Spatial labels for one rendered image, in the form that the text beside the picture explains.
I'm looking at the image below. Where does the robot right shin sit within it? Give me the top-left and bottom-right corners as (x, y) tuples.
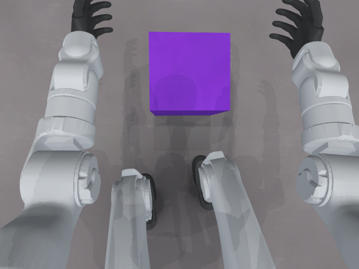
(202, 151), (241, 202)

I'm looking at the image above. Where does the robot right thigh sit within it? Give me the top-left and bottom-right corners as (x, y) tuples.
(199, 157), (276, 269)

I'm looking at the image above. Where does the robot right forearm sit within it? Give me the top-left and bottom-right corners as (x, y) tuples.
(291, 41), (359, 156)

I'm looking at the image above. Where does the robot right upper arm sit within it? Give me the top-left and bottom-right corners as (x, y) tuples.
(295, 153), (359, 269)

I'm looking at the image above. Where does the robot right hand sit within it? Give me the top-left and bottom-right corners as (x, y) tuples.
(269, 0), (324, 59)

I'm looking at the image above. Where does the robot left hand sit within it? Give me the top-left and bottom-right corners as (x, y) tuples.
(71, 0), (113, 39)

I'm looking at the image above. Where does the robot left forearm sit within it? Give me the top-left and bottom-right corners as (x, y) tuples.
(20, 31), (104, 201)

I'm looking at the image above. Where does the carton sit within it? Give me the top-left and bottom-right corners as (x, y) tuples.
(149, 32), (231, 115)

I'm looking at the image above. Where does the robot left upper arm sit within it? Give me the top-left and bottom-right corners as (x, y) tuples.
(0, 150), (101, 269)

